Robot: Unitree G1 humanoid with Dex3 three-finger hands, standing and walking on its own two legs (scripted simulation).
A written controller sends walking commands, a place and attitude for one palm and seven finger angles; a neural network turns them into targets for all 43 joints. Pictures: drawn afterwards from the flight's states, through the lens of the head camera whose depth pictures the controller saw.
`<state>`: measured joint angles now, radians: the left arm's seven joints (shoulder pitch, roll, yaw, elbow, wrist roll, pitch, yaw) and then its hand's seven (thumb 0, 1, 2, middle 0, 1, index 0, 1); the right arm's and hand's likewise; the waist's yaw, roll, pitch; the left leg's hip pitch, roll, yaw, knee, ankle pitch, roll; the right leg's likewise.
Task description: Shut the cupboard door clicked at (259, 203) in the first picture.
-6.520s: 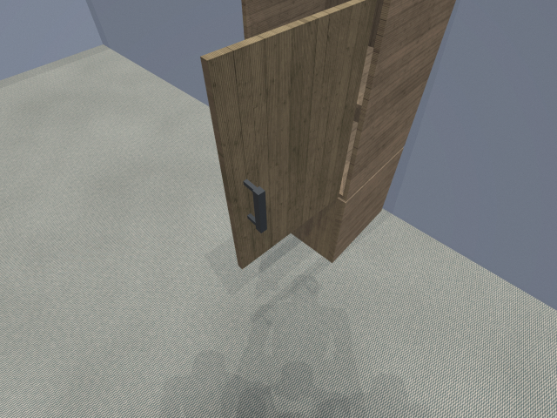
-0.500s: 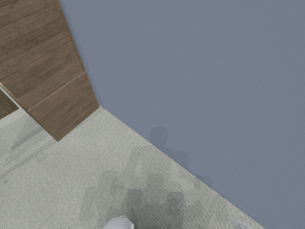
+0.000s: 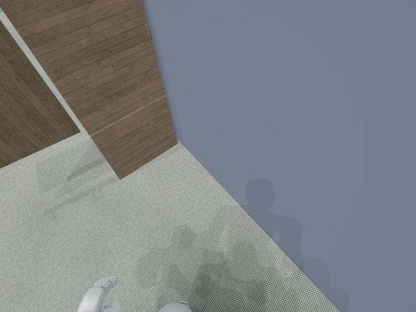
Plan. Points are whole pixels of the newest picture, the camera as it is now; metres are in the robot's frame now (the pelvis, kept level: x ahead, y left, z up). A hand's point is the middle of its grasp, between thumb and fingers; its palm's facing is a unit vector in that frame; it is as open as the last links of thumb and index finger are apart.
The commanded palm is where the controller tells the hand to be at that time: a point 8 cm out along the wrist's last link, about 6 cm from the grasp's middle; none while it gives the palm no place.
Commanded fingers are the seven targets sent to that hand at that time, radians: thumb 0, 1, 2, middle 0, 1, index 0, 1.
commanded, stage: turn to face it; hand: left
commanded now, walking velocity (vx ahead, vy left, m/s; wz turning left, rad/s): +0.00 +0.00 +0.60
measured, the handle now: out of the picture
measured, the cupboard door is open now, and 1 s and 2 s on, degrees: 85 85 85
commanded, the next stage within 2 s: take the last steps up to it in 0.88 s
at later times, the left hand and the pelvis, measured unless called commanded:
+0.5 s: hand out of the picture -0.04 +0.22 -0.18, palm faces +0.37 -0.89 -0.27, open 7.4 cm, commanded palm none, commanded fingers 0.00 0.90 0.90 -0.20 -0.30 -0.20 -0.30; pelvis +0.02 +0.01 -0.01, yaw +19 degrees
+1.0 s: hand out of the picture +0.03 +0.16 -0.14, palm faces +0.48 -0.84 -0.25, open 7.3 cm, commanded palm none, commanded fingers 0.00 0.90 0.90 -0.20 -0.30 -0.20 -0.30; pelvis +0.05 -0.03 +0.01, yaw +28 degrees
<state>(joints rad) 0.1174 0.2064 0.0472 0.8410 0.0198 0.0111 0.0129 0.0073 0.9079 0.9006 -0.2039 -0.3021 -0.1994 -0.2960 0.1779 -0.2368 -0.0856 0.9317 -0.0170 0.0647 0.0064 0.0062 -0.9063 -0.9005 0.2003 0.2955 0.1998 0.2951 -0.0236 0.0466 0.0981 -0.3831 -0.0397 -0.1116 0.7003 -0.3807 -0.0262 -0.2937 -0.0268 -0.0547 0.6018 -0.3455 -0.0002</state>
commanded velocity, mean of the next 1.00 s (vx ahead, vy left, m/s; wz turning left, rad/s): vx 0.01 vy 0.01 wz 0.39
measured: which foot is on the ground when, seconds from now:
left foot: up 0.00-0.40, down 0.42-0.86, up 0.88-1.00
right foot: down 0.00-0.42, up 0.44-0.84, down 0.86-1.00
